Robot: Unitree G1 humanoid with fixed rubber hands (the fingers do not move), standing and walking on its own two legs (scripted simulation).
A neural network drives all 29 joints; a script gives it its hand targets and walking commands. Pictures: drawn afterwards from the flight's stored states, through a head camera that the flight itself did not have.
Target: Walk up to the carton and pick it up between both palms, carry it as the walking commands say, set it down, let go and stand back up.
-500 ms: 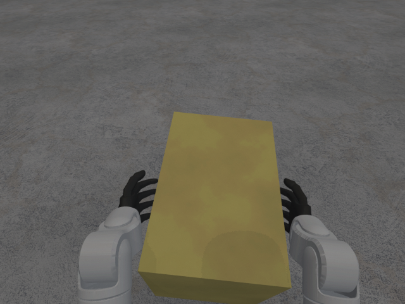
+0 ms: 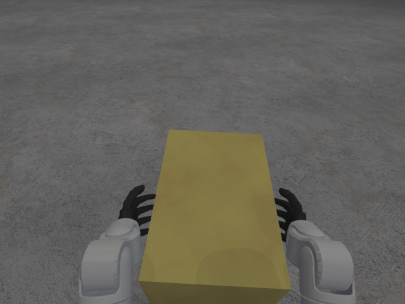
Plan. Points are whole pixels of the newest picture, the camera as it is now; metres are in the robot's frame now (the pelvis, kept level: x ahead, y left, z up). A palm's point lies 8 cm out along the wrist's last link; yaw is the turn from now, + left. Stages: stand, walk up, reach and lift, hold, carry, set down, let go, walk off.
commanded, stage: carry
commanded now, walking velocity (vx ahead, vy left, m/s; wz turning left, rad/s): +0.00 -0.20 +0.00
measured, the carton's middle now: (211, 222) +0.28 +0.00 +0.04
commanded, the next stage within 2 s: none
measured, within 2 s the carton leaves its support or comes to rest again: neither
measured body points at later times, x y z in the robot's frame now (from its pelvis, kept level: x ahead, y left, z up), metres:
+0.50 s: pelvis -0.04 -0.06 +0.00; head -0.03 -0.05 +0.45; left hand +0.22 +0.07 +0.06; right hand +0.20 -0.23 +0.06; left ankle -0.03 +0.06 -0.74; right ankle -0.05 -0.11 -0.68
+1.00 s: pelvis -0.06 -0.21 -0.01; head -0.04 -0.19 +0.44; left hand +0.20 -0.07 +0.06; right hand +0.19 -0.36 +0.06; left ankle -0.07 -0.04 -0.74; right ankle -0.06 -0.32 -0.70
